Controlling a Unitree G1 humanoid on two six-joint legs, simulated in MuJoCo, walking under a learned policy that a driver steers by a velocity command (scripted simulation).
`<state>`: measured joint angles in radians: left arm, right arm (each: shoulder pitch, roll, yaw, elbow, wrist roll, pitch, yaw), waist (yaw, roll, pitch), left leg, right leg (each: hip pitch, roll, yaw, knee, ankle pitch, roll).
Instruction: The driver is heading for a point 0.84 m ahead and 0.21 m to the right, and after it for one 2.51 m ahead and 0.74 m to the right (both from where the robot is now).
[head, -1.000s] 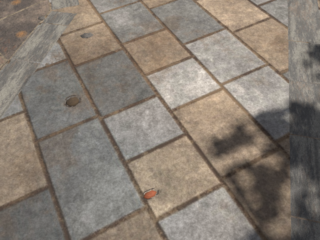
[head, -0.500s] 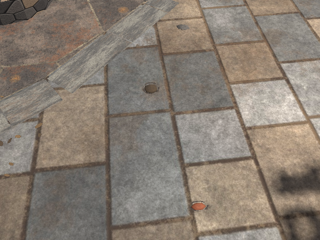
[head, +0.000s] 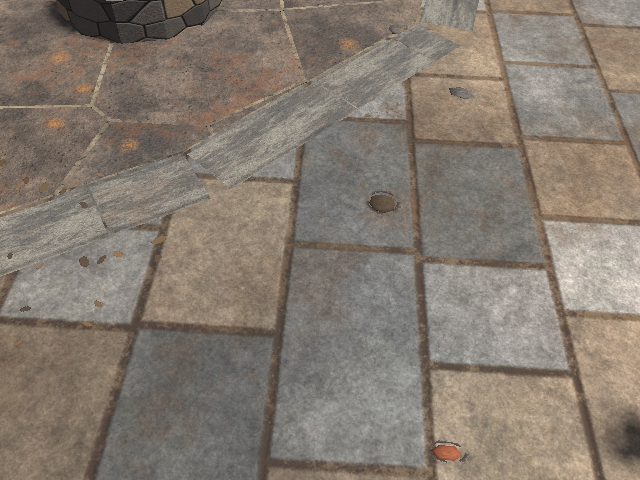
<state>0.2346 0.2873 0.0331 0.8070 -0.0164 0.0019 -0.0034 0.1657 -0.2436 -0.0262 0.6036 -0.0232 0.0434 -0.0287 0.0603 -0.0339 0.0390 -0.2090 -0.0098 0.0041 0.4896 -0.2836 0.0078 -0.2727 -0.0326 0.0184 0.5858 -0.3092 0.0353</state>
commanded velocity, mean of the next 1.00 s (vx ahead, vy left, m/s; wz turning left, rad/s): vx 0.75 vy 0.00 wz -0.16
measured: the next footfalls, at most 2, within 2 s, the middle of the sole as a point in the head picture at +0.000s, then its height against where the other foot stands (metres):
right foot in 0.40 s outside the picture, level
left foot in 0.90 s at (501, 457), level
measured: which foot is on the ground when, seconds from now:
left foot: down 0.00-0.42, up 0.44-0.88, down 0.90-1.00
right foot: up 0.00-0.38, down 0.40-0.86, up 0.88-1.00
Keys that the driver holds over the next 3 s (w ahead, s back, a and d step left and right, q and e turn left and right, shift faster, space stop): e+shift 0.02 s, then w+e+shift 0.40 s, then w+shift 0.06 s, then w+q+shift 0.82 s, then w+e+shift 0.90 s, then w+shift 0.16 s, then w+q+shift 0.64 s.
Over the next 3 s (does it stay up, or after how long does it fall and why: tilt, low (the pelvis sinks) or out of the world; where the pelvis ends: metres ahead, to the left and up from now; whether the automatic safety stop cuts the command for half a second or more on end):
stays up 2.27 -0.75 -0.02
